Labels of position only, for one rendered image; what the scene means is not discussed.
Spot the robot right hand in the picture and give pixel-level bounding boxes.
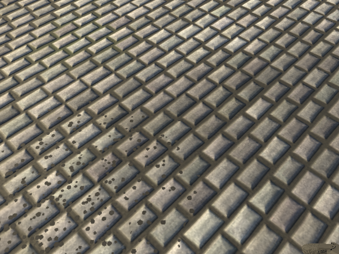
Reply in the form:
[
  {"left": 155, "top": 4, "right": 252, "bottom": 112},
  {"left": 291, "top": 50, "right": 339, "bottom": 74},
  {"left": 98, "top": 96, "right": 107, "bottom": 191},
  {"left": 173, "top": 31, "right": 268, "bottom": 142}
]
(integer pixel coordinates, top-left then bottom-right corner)
[{"left": 302, "top": 242, "right": 339, "bottom": 254}]

